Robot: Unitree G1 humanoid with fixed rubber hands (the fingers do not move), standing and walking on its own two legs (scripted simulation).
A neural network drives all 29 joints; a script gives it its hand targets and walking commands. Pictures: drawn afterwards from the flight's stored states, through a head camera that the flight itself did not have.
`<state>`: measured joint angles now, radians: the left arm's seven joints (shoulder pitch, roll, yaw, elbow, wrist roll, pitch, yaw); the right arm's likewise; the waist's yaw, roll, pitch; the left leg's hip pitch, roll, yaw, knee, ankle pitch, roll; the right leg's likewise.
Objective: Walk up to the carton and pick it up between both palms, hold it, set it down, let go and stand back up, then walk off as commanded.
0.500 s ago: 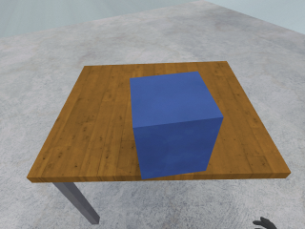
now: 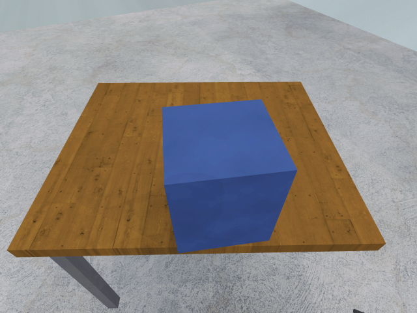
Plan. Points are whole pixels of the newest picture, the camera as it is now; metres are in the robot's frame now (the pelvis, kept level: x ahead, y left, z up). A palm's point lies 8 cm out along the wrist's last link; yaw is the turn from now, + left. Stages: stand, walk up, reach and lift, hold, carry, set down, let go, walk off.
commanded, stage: walk up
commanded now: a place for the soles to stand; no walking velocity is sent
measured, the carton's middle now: (218, 177) +0.39 -0.02 +0.05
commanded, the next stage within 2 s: none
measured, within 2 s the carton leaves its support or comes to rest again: neither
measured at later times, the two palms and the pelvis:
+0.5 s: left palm out of the picture +0.09 +0.32 -0.07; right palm out of the picture +0.10 -0.29 -0.09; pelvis +0.01 +0.01 +0.00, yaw +0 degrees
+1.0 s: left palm out of the picture +0.10 +0.34 -0.07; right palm out of the picture +0.11 -0.27 -0.09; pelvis +0.02 +0.03 +0.00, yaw +0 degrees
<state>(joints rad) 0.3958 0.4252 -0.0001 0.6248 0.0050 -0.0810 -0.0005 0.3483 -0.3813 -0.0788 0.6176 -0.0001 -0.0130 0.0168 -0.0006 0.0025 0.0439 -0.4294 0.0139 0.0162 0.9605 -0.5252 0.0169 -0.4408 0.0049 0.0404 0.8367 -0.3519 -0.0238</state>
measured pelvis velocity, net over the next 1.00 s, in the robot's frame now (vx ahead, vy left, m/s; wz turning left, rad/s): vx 0.02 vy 0.03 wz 0.00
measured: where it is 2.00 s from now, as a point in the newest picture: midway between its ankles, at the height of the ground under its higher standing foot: outside the picture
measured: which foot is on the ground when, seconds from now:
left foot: up 0.00-0.14, down 0.16-1.00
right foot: down 0.00-1.00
